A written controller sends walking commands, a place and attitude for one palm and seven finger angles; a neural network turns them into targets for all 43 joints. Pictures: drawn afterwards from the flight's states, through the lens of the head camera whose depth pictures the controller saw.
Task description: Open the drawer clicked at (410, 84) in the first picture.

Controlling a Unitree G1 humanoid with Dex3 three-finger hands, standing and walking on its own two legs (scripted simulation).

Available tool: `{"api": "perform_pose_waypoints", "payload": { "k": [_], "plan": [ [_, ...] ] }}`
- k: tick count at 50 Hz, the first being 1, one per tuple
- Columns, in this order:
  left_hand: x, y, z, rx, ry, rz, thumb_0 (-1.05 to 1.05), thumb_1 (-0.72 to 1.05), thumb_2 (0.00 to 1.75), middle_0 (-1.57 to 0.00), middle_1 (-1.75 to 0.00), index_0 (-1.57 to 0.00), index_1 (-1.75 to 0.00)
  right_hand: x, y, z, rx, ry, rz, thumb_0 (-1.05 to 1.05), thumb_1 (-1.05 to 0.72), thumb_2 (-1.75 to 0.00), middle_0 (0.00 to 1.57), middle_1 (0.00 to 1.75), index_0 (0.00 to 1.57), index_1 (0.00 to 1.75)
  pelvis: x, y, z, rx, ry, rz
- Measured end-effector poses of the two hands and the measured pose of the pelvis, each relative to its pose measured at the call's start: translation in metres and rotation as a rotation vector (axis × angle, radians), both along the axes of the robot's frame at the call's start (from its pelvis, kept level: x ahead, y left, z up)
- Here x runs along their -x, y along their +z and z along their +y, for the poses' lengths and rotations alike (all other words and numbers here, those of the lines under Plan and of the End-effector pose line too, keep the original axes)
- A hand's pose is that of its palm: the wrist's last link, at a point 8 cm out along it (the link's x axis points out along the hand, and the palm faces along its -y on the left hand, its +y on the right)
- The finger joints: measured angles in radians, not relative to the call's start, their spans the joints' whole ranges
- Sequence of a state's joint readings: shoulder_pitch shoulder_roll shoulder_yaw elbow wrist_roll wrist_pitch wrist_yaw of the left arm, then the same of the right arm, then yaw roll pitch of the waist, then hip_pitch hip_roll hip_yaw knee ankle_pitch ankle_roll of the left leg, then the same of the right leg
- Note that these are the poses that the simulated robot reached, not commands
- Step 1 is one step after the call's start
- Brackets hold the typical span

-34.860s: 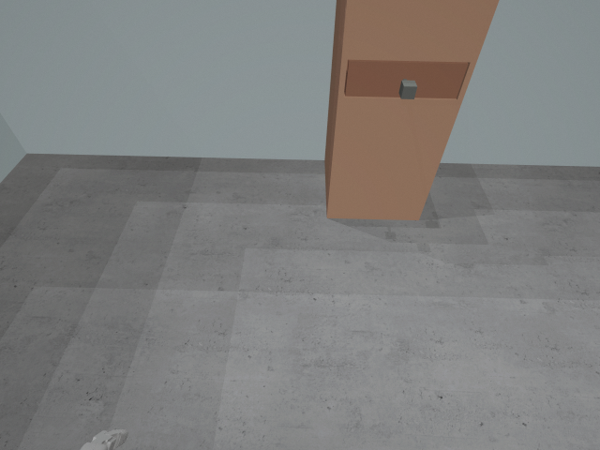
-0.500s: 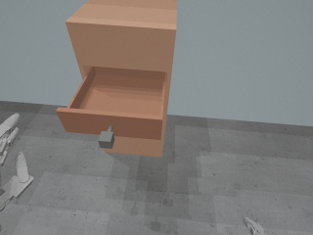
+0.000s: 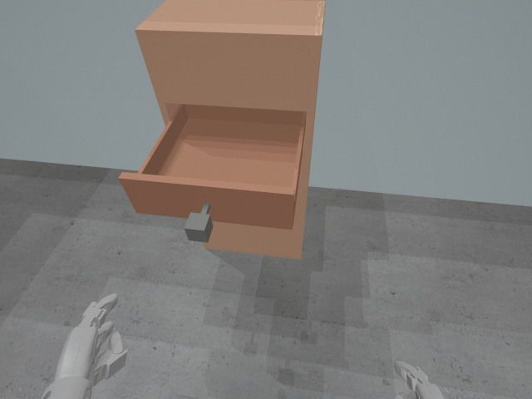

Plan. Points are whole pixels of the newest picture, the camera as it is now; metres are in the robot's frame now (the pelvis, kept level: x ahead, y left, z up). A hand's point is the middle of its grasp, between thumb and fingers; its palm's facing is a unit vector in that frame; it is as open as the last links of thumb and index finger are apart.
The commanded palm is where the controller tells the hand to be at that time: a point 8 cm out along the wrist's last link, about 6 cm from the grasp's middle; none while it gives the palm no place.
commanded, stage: let the arm hang, fingers relaxed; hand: left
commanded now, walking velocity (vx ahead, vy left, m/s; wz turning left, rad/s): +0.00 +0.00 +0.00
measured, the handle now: (202, 219) +0.49 +0.16 -0.07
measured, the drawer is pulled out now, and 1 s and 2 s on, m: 0.30 0.30 0.30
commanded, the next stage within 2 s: look to check the result in 0.96 s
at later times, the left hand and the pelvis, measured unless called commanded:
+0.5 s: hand out of the picture +0.02 +0.18 -0.15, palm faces +0.01 -0.97 -0.23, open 7.3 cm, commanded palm none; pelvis +0.01 -0.01 +0.02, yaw -1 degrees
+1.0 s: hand out of the picture -0.01 +0.16 -0.16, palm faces +0.01 -0.99 -0.17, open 7.4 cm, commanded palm none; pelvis +0.00 +0.00 +0.02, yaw -2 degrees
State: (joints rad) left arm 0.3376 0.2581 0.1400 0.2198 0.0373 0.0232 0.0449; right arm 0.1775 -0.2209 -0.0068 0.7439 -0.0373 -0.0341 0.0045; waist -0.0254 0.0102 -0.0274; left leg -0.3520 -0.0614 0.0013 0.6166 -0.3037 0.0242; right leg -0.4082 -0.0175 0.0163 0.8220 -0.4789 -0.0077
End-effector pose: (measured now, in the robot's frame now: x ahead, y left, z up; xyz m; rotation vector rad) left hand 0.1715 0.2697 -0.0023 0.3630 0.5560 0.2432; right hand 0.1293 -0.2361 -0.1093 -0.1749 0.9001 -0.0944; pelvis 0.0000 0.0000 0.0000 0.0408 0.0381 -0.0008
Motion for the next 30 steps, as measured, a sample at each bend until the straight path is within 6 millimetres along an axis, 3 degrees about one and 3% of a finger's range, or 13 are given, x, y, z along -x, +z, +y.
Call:
{"api": "perform_pose_waypoints", "payload": {
  "k": [3, 6, 10, 17, 30],
  "plan": [
    [0.036, -0.074, -0.035, 0.129, 0.01, 0.295, 0.0, 0.9, 0.9, -0.2, -0.3, -0.2, -0.3, 0.016, -0.014, 0.0, -0.019, -0.008, 0.088, 0.0, -0.9, -0.9, 0.2, 0.3, 0.2, 0.3, 0.0, -0.004, -0.01, -0.013, -0.012, -0.024],
    [0.085, -0.114, -0.073, 0.255, 0.009, 0.522, 0.0, 0.91, 0.9, -0.2, -0.3, -0.2, -0.3, 0.038, -0.017, -0.003, -0.018, -0.046, 0.189, 0.0, -0.91, -0.9, 0.2, 0.3, 0.2, 0.3, -0.004, 0.0, -0.015, 0.014, 0.001, -0.042],
    [0.111, -0.123, -0.065, 0.273, 0.113, 0.583, -0.05, 1.0, 0.9, -0.21, -0.3, -0.21, -0.3, 0.07, -0.014, -0.007, 0.013, -0.061, 0.336, 0.0, -0.91, -0.9, 0.2, 0.3, 0.2, 0.3, -0.006, 0.007, -0.02, 0.03, 0.008, -0.048],
    [0.145, -0.121, -0.048, 0.234, 0.14, 0.743, -0.03, 0.96, 0.9, -0.21, -0.3, -0.21, -0.3, 0.108, -0.013, -0.012, 0.028, -0.129, 0.44, 0.0, -0.91, -0.9, 0.2, 0.3, 0.2, 0.3, -0.008, 0.016, -0.016, 0.046, -0.01, -0.058],
    [0.159, -0.117, -0.049, 0.24, 0.137, 0.784, 0.0, 0.91, 0.9, -0.2, -0.3, -0.2, -0.3, 0.141, -0.022, 0.022, -0.048, -0.139, 0.506, 0.0, -0.91, -0.9, 0.19, 0.3, 0.19, 0.3, -0.004, 0.021, -0.006, 0.043, -0.023, -0.078]
  ]
}}
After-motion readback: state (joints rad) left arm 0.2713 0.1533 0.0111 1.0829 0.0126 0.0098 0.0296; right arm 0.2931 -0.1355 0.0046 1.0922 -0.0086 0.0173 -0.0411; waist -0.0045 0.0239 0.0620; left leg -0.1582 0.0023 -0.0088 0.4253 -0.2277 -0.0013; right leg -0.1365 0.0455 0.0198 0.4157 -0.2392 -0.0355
